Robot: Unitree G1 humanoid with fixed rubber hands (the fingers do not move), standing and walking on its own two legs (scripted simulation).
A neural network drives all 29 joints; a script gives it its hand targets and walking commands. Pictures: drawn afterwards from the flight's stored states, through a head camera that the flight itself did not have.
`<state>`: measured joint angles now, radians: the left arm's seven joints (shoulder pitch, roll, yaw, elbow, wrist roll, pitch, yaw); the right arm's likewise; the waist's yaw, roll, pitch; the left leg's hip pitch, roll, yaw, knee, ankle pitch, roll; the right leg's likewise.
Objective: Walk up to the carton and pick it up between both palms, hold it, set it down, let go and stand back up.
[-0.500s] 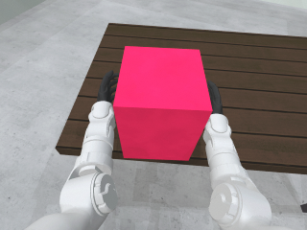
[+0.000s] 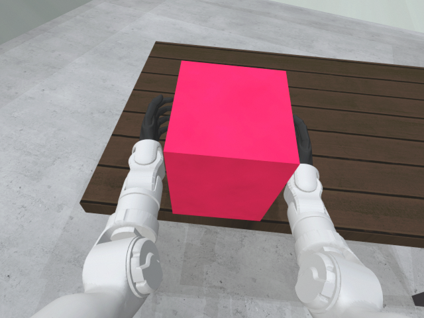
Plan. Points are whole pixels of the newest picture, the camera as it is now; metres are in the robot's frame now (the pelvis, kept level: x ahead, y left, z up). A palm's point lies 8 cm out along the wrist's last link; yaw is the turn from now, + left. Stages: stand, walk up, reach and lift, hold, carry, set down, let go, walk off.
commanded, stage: reach and lift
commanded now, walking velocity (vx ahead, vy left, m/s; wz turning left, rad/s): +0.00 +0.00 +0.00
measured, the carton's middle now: (224, 148) +0.42 +0.02 +0.07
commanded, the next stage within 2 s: none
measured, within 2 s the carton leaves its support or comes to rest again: neither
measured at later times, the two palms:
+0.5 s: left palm (153, 132) +0.39 +0.16 +0.13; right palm (309, 157) +0.38 -0.13 +0.12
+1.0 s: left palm (150, 113) +0.38 +0.15 +0.19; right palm (325, 145) +0.36 -0.13 +0.17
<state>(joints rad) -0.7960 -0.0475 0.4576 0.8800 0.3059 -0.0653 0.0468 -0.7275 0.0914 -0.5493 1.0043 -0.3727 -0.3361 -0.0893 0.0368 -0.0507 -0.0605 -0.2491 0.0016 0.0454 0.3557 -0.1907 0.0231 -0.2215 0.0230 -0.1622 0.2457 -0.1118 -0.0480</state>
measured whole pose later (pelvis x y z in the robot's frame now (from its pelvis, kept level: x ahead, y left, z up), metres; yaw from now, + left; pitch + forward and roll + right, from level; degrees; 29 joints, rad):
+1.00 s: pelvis -0.02 +0.00 +0.00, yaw +0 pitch -6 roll -1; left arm -0.85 0.01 0.37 0.63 0.30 0.41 0.05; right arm -0.81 0.05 -0.31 0.90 -0.07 0.02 -0.12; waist -0.05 -0.08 0.01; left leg -0.06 0.00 0.04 0.36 -0.19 0.02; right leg -0.03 0.02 -0.17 0.26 -0.12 -0.05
